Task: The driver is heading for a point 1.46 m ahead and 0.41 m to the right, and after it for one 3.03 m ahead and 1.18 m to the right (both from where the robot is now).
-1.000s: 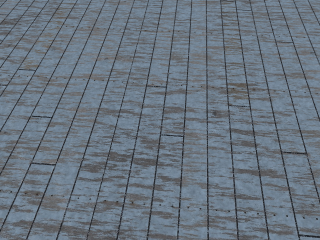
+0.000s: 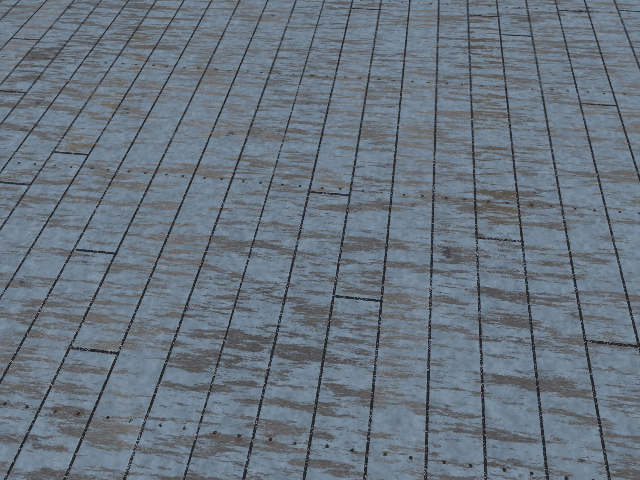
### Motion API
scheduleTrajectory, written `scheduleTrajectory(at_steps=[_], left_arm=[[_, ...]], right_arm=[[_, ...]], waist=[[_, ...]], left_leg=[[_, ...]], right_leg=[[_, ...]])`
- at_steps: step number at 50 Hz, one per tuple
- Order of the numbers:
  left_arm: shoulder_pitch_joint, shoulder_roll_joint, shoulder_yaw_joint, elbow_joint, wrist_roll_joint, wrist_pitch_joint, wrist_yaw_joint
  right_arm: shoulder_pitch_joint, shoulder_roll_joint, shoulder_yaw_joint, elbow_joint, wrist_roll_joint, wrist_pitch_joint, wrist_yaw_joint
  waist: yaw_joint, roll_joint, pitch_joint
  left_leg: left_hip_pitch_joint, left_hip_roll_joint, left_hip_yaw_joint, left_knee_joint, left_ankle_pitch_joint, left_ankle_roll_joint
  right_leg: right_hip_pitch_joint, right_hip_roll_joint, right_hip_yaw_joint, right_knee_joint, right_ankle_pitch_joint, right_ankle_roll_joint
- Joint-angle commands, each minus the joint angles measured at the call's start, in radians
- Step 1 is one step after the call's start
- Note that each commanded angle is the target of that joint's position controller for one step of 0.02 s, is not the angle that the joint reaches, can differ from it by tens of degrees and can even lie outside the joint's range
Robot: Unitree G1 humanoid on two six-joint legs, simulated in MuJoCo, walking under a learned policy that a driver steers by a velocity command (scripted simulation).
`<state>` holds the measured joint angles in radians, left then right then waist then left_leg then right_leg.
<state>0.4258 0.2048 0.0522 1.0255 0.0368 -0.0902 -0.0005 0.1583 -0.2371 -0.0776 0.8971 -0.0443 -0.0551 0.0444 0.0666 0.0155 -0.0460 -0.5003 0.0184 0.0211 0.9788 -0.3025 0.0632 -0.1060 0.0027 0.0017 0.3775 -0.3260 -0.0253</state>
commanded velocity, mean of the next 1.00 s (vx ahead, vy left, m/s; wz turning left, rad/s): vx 0.94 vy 0.00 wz -0.35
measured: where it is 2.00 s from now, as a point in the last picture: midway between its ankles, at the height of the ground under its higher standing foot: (510, 168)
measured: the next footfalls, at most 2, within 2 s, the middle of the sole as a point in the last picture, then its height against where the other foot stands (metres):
left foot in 0.24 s outside the picture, level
right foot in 0.72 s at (349, 384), level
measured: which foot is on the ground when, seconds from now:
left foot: up 0.00-0.22, down 0.24-0.72, up 0.74-1.00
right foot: down 0.00-0.24, up 0.26-0.70, down 0.72-1.00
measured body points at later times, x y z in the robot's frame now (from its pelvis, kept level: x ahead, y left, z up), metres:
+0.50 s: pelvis +0.35 +0.09 +0.00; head +0.36 +0.09 +0.45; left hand +0.51 +0.33 -0.12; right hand +0.29 -0.17 -0.14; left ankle +0.27 +0.15 -0.74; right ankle +0.47 -0.06 -0.66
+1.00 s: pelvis +0.82 +0.04 -0.01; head +0.85 +0.03 +0.44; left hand +0.86 +0.32 -0.14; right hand +0.99 -0.25 -0.06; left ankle +1.07 +0.17 -0.68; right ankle +0.71 +0.04 -0.74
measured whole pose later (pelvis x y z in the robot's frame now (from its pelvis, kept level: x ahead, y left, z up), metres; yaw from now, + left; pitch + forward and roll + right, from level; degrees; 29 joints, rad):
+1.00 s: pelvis +0.82 +0.04 -0.01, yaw -22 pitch +1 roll -1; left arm 0.48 0.29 0.08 0.95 0.00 -0.07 -0.01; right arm -0.02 -0.24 0.02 0.63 -0.06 -0.08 0.02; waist 0.09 0.00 0.03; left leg -0.74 0.15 -0.10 0.82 -0.08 -0.05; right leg 0.00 0.21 0.15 0.30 -0.30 -0.17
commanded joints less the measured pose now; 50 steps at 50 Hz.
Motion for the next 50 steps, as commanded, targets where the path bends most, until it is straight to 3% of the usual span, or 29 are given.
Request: scheduleTrajectory(at_steps=[1,4,8,10,11,12,13,14,15,16,18,19,22,25,29,31,33,34,35,36,37,38,39,40,41,43,45,47,50], left_arm=[[0.052,0.12,0.023,-0.022,-0.006,-0.017,0.007],[0.04,0.119,0.022,-0.017,-0.016,-0.028,0.008],[0.056,0.163,0.03,0.003,-0.022,-0.03,-0.004],[0.053,0.195,0.035,0.012,-0.024,-0.026,-0.005],[0.035,0.211,0.037,0.008,-0.022,-0.019,-0.001],[0.008,0.196,0.033,-0.008,-0.01,-0.015,0.002],[0.044,0.01,-0.004,-0.07,-0.026,-0.023,-0.011],[-0.013,0.087,0.016,-0.092,-0.035,-0.038,-0.013],[-0.085,0.128,0.029,-0.121,-0.034,-0.037,-0.015],[-0.104,0.123,0.024,-0.119,-0.025,-0.038,-0.021],[-0.077,0.073,0.013,-0.116,0.007,-0.012,-0.037],[-0.09,0.053,0.008,-0.127,0.011,0.004,-0.048],[-0.241,0.053,-0.001,-0.194,0.01,0.031,-0.06],[-0.388,0.059,-0.012,-0.243,-0.016,0.031,-0.065],[-0.502,0.044,-0.034,-0.288,-0.027,0.024,-0.076],[-0.485,0.073,-0.031,-0.277,-0.025,0.022,-0.069],[-0.381,0.118,-0.021,-0.256,-0.019,0.027,-0.059],[-0.24,0.157,-0.006,-0.219,-0.02,0.029,-0.056],[-0.029,0.206,0.019,-0.158,-0.024,0.032,-0.05],[0.144,0.249,0.049,-0.119,-0.022,0.037,-0.035],[0.077,0.3,0.07,-0.112,-0.026,0.057,-0.022],[0.02,0.357,0.083,-0.136,-0.014,0.062,-0.025],[-0.005,0.286,0.077,-0.151,-0.014,0.058,-0.017],[-0.033,0.222,0.064,-0.135,-0.014,0.056,-0.012],[-0.059,0.195,0.055,-0.129,-0.012,0.046,-0.007],[-0.092,0.178,0.039,-0.141,-0.024,0.022,0.004],[-0.093,0.213,0.043,-0.157,-0.037,-0.002,-0.001],[-0.072,0.229,0.049,-0.167,-0.034,-0.012,-0.003],[-0.006,0.254,0.065,-0.166,-0.046,-0.012,-0.016]], right_arm=[[-0.18,-0.044,-0.001,-0.134,-0.004,-0.015,0.027],[-0.269,-0.029,0.015,-0.185,0.003,0.003,0.035],[-0.284,-0.05,0.017,-0.212,0.007,0.015,0.022],[-0.104,-0.09,-0.004,-0.17,0.005,0.013,-0.005],[0.114,-0.126,-0.024,-0.098,0.005,0.008,-0.02],[0.321,-0.196,-0.049,-0.042,-0.01,-0.004,-0.035],[0.393,-0.312,-0.06,-0.025,-0.029,-0.017,-0.039],[0.292,-0.267,-0.05,-0.041,-0.005,-0.015,-0.031],[0.173,-0.202,-0.033,-0.045,-0.004,-0.017,-0.029],[0.132,-0.144,-0.021,-0.047,0.005,-0.027,-0.023],[0.098,-0.08,0.002,-0.027,0.012,-0.042,-0.025],[0.114,-0.059,0.01,-0.01,0.017,-0.05,-0.028],[0.197,-0.067,0.014,0.025,0.028,-0.068,-0.033],[0.259,-0.066,0.02,0.035,0.025,-0.083,-0.028],[0.339,-0.081,0.034,0.067,0.039,-0.098,-0.046],[0.356,-0.115,0.034,0.068,0.032,-0.092,-0.064],[0.362,-0.178,0.021,0.068,0.009,-0.065,-0.096],[0.338,-0.205,0.012,0.058,-0.003,-0.045,-0.107],[0.289,-0.227,0.002,0.039,-0.015,-0.028,-0.111],[0.221,-0.241,-0.008,0.021,-0.013,-0.023,-0.103],[0.185,-0.088,0.024,-0.048,-0.017,-0.058,-0.075],[0.199,-0.083,0.036,-0.14,0.039,-0.077,-0.061],[0.113,-0.125,0.042,-0.153,0.023,-0.097,-0.059],[0.09,-0.129,0.043,-0.162,0.02,-0.107,-0.051],[0.059,-0.114,0.048,-0.171,0.002,-0.098,-0.049],[0.07,-0.093,0.058,-0.181,-0.038,-0.05,-0.041],[-0.015,-0.084,0.069,-0.236,-0.042,-0.024,-0.033],[-0.157,-0.078,0.082,-0.301,-0.023,-0.024,-0.022],[-0.236,-0.07,0.091,-0.336,0.008,-0.028,-0.018]], waist=[[-0.001,-0.115,0.129],[-0.01,-0.138,0.179],[-0.027,-0.154,0.188],[-0.121,-0.139,0.077],[-0.221,-0.105,-0.036],[-0.317,-0.03,-0.139],[-0.249,0.302,-0.251],[-0.221,0.23,-0.2],[-0.149,0.136,-0.028],[-0.125,0.029,0.018],[-0.042,0.039,0.056],[-0.027,0.056,0.078],[-0.034,0.017,0.171],[-0.072,-0.016,0.219],[-0.089,-0.008,0.221],[-0.074,0.027,0.154],[-0.008,0.105,0.054],[0.065,0.129,-0.018],[0.158,0.142,-0.101],[0.249,0.103,-0.134],[0.106,-0.219,-0.095],[0.049,-0.25,-0.245],[0.061,-0.03,-0.138],[0.005,0.065,-0.011],[-0.045,0.112,0.063],[-0.115,0.117,0.114],[-0.116,0.076,0.158],[-0.079,0.033,0.196],[-0.005,-0.03,0.142]], left_leg=[[-0.386,0.062,-0.014,0.019,0.068,-0.017],[-0.25,0.049,0.023,-0.177,0.156,-0.039],[0.0,0.005,0.104,-0.329,0.14,0.02],[0.244,-0.068,0.139,-0.35,0.085,0.058],[0.498,-0.1,0.147,-0.379,0.068,0.074],[0.791,0.029,-0.003,-0.385,-0.095,0.088],[0.936,0.327,-0.548,-0.614,-0.64,0.134],[0.8,0.351,-0.863,-0.82,-0.746,0.138],[0.678,0.333,-0.701,-0.786,-0.612,0.131],[0.546,0.296,-0.55,-0.781,-0.422,0.14],[0.359,0.215,-0.387,-0.818,-0.283,0.116],[0.312,0.2,-0.346,-0.845,-0.259,0.118],[0.299,0.165,-0.24,-0.915,-0.106,0.134],[0.304,0.112,-0.036,-0.961,0.18,0.085],[0.404,0.127,0.118,-1.018,0.644,0.006],[0.574,0.138,0.173,-0.913,1.105,-0.029],[0.702,0.174,0.194,-0.667,1.478,-0.059],[0.703,0.188,0.196,-0.451,1.561,-0.063],[0.648,0.202,0.183,-0.175,1.537,-0.055],[0.459,0.14,0.196,0.222,1.211,-0.041],[-0.013,-0.05,0.126,0.577,-0.072,-0.055],[-0.343,-0.092,-0.09,0.766,-0.171,-0.078],[-0.4,-0.019,-0.143,0.659,-0.066,-0.042],[-0.357,0.022,-0.137,0.529,-0.013,-0.03],[-0.297,0.051,-0.132,0.446,-0.02,-0.041],[-0.197,0.087,-0.115,0.352,-0.047,-0.083],[-0.141,0.108,-0.063,0.17,-0.029,-0.118],[-0.064,0.097,-0.02,-0.053,0.145,-0.137],[0.079,0.037,0.006,-0.301,0.413,-0.112]], right_leg=[[0.182,-0.264,0.355,-0.313,-0.207,-0.175],[0.069,-0.219,0.208,-0.36,-0.034,-0.153],[0.038,-0.25,0.089,-0.344,0.35,-0.143],[0.055,-0.247,0.007,-0.059,0.886,-0.122],[-0.025,-0.208,-0.031,0.192,0.961,-0.104],[-0.277,-0.148,-0.046,0.542,0.713,-0.091],[-0.567,0.02,0.012,0.929,-0.153,-0.071],[-0.671,0.04,0.156,1.049,-0.1,-0.113],[-0.74,-0.04,0.11,1.068,0.019,-0.125],[-0.691,-0.093,0.084,1.011,0.104,-0.121],[-0.58,-0.135,0.079,0.928,0.13,-0.09],[-0.57,-0.149,0.075,0.9,0.131,-0.074],[-0.703,-0.167,0.026,0.811,0.218,-0.04],[-0.679,-0.105,-0.008,0.572,0.363,-0.048],[-0.511,-0.033,-0.127,0.314,0.526,-0.106],[-0.451,0.046,-0.195,0.269,0.494,-0.13],[-0.348,0.121,-0.225,0.262,0.364,-0.156],[-0.217,0.149,-0.22,0.264,0.294,-0.176],[-0.032,0.142,-0.174,0.224,0.234,-0.213],[0.181,0.083,-0.067,0.156,0.156,-0.263],[0.411,-0.111,0.264,0.253,0.289,-0.319],[0.602,-0.256,0.753,0.033,0.024,-0.527],[0.51,-0.258,0.772,-0.103,-0.067,-0.468],[0.321,-0.23,0.688,-0.152,-0.044,-0.413],[0.166,-0.183,0.605,-0.164,0.056,-0.375],[-0.051,-0.102,0.485,-0.178,0.139,-0.343],[-0.222,-0.044,0.414,-0.226,0.175,-0.334],[-0.321,0.001,0.372,-0.254,0.292,-0.307],[-0.251,0.015,0.352,-0.231,0.526,-0.233]])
